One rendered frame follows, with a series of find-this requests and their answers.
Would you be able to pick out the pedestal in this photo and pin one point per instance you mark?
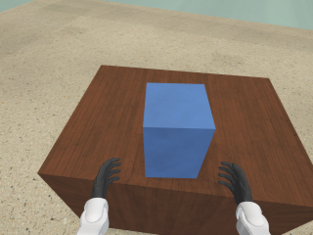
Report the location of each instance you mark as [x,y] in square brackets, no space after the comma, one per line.
[252,130]

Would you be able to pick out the robot right hand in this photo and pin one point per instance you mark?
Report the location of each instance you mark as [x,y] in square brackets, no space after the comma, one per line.
[239,183]

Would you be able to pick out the robot right forearm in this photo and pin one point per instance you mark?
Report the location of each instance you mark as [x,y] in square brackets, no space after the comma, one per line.
[250,220]

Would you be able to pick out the robot left hand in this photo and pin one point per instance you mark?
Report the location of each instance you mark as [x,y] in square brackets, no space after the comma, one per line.
[103,180]

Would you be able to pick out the carton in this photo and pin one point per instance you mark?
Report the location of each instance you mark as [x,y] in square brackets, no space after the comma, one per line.
[178,127]

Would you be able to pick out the robot left forearm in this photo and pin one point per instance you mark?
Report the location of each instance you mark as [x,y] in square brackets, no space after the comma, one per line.
[95,219]

